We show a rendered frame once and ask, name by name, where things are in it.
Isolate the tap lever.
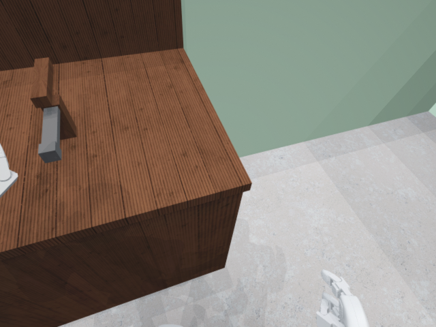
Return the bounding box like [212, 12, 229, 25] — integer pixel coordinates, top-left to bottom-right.
[38, 106, 62, 164]

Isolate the left robot hand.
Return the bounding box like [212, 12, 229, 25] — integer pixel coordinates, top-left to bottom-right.
[0, 144, 18, 197]

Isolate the counter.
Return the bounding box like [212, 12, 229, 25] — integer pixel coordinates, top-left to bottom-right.
[0, 0, 252, 327]

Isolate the right robot hand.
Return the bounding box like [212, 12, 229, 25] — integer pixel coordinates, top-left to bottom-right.
[316, 270, 370, 327]

